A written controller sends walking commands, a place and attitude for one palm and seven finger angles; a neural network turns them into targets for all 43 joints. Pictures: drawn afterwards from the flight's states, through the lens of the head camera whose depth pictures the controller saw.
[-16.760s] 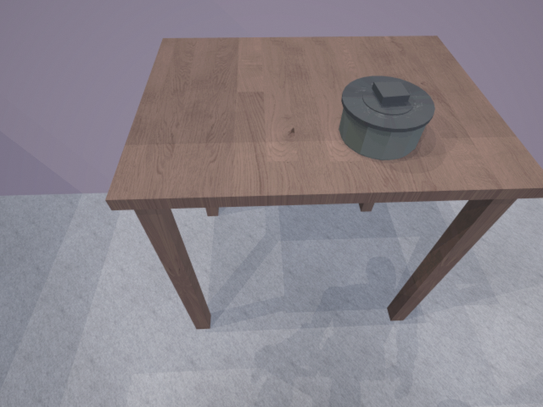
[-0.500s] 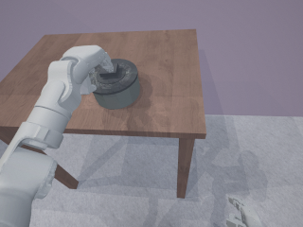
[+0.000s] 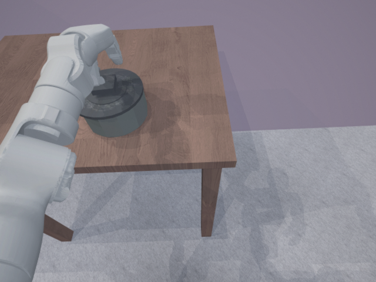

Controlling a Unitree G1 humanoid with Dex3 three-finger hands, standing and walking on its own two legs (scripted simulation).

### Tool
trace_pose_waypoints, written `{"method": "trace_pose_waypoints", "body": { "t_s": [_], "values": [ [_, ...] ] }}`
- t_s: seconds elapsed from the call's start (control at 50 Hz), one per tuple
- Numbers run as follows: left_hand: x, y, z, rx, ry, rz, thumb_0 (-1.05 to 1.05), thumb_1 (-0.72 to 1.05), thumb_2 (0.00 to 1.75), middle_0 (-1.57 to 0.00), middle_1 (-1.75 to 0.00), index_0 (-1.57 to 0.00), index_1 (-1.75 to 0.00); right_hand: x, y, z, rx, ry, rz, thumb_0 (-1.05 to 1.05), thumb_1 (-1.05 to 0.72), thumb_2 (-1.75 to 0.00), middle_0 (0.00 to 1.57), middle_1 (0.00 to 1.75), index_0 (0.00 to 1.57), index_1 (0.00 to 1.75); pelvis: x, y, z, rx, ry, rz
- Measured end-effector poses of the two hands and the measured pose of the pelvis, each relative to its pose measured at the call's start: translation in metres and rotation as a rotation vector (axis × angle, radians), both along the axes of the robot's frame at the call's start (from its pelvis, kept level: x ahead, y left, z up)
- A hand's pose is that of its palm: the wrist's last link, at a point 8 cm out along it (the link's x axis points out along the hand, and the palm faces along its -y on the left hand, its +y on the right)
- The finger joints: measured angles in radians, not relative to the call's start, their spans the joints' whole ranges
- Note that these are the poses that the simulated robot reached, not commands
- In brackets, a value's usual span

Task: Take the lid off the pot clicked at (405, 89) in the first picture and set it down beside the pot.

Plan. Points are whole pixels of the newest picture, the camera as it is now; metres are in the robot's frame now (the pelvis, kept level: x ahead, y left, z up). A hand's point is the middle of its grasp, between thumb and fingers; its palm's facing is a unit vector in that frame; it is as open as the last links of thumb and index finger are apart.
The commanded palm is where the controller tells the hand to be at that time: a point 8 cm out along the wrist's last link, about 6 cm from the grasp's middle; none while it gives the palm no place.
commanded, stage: move the open hand above the knob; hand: left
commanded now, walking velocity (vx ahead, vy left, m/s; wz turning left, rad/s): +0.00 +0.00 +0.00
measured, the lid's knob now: (104, 84) +0.54 +0.17 +0.12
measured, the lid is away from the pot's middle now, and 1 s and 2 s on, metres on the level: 0.00 0.00 0.00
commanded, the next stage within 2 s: lower the open fingers around the knob in 0.82 s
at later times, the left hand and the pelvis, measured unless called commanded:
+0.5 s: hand (88, 68) +0.50 +0.18 +0.19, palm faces -0.31 -0.03 -0.95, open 10.0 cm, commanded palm +0.49 +0.18 +0.26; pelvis +0.01 +0.01 +0.00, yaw -1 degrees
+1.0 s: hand (95, 68) +0.50 +0.16 +0.19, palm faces -0.34 -0.05 -0.94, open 10.0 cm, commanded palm +0.50 +0.17 +0.25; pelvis +0.00 +0.00 +0.00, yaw -1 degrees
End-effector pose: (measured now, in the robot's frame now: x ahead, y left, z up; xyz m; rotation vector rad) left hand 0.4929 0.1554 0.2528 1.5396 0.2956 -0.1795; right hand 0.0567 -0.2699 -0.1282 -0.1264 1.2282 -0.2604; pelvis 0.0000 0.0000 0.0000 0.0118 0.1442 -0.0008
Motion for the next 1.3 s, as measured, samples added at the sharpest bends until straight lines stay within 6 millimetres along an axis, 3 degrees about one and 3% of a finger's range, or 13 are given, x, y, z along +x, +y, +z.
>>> {"method": "trace_pose_waypoints", "body": {
  "t_s": [0.14,0.28,0.44,0.6,0.72,0.82,1.12,1.3],
  "values": [
    [0.017,-0.003,-0.001,-0.031,0.011,0.004,0.00,-0.33,1.58,-0.87,-0.08,-0.87,-0.09,-0.033,-0.002,0.000,-0.011,0.072,-0.067,0.00,-0.91,-0.90,0.20,0.29,0.20,0.30,0.004,0.002,0.000,0.000,0.026,-0.022],
    [0.022,0.009,-0.004,-0.026,0.014,0.012,0.00,-0.33,1.58,-0.87,-0.08,-0.87,-0.09,-0.043,0.000,0.000,-0.011,0.087,-0.097,0.00,-0.91,-0.90,0.20,0.29,0.20,0.30,0.008,0.003,0.000,0.000,0.035,-0.034],
    [0.013,0.021,-0.004,-0.005,0.024,0.022,0.00,-0.33,1.58,-0.87,-0.08,-0.87,-0.09,-0.024,0.004,0.000,0.001,0.050,-0.067,0.00,-0.91,-0.90,0.20,0.29,0.20,0.30,0.008,0.004,-0.001,-0.003,0.027,-0.026],
    [0.002,0.016,-0.002,-0.007,0.020,-0.001,0.00,-0.33,1.58,-0.87,-0.08,-0.87,-0.09,0.009,0.007,0.003,0.000,-0.027,-0.016,0.00,-0.91,-0.90,0.20,0.29,0.20,0.30,0.002,0.006,-0.001,-0.005,0.017,-0.012],
    [0.002,0.009,-0.001,0.003,0.011,-0.008,0.00,-0.34,1.58,-0.87,-0.08,-0.87,-0.09,0.017,0.009,0.005,-0.007,-0.054,-0.001,0.00,-0.91,-0.90,0.20,0.29,0.20,0.30,-0.003,0.006,-0.001,-0.005,0.022,-0.006],
    [0.003,0.006,0.006,-0.007,-0.005,-0.001,0.00,-0.34,1.58,-0.87,-0.08,-0.87,-0.09,0.008,0.009,0.003,-0.005,-0.039,-0.014,0.00,-0.91,-0.90,0.20,0.29,0.20,0.30,-0.003,0.005,-0.002,-0.003,0.025,-0.011],
    [0.009,0.008,-0.009,-0.023,0.110,0.098,0.00,-0.33,1.58,-0.87,-0.08,-0.87,-0.09,-0.042,0.001,-0.004,-0.012,0.085,-0.070,0.00,-0.91,-0.90,0.20,0.29,0.20,0.30,-0.002,0.003,-0.003,-0.001,0.035,-0.012],
    [0.012,-0.001,-0.017,-0.053,0.100,0.030,0.00,-0.33,1.58,-0.88,-0.08,-0.87,-0.09,-0.042,-0.004,-0.001,-0.032,0.074,-0.086,0.00,-0.91,-0.90,0.20,0.29,0.20,0.30,0.001,0.002,-0.004,-0.001,0.037,-0.019]
  ]
}}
